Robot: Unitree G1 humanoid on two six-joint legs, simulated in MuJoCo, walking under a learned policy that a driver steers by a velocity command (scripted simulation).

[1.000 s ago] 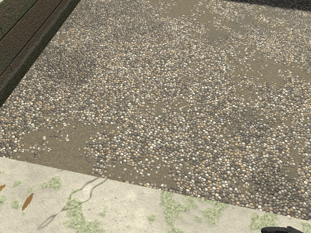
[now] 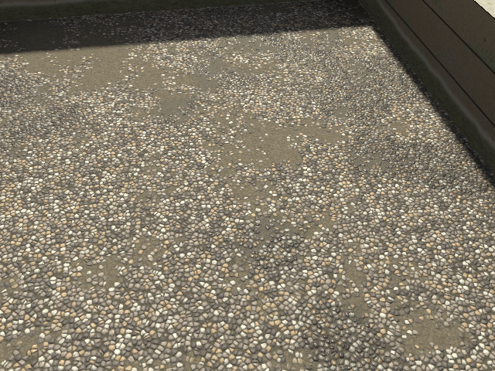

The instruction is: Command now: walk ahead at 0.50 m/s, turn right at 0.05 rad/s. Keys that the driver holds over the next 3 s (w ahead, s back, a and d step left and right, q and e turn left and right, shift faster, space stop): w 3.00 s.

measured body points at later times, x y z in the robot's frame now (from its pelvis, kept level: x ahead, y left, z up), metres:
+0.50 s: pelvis +0.02 -0.02 +0.01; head +0.01 -0.03 +0.46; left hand +0.22 +0.18 -0.06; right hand +0.21 -0.24 -0.07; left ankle +0.06 +0.08 -0.71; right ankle +0.07 -0.12 -0.71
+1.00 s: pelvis +0.08 -0.02 +0.01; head +0.07 -0.02 +0.46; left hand +0.27 +0.19 -0.07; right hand +0.27 -0.23 -0.08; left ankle +0.06 +0.08 -0.71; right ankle +0.07 -0.12 -0.71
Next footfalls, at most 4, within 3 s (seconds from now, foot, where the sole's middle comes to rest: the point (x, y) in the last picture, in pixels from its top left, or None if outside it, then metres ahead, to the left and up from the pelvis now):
0.38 right None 0.11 -0.12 -0.75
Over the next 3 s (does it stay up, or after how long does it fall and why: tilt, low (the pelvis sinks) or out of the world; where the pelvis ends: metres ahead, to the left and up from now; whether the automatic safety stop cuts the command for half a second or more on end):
stays up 0.09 -0.05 0.01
